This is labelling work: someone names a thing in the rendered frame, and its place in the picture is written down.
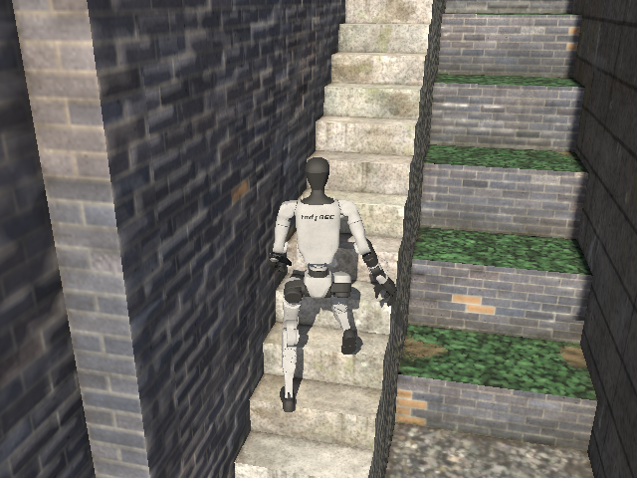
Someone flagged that stairs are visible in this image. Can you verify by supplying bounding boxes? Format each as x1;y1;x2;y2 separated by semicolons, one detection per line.
234;0;446;478

